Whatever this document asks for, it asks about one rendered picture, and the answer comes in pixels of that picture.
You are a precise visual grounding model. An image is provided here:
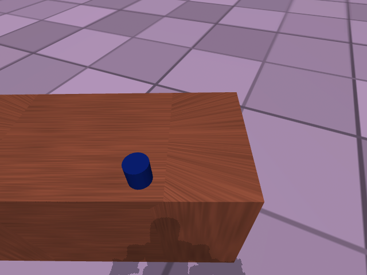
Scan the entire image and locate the can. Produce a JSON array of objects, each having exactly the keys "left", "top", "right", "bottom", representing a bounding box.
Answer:
[{"left": 122, "top": 152, "right": 153, "bottom": 190}]

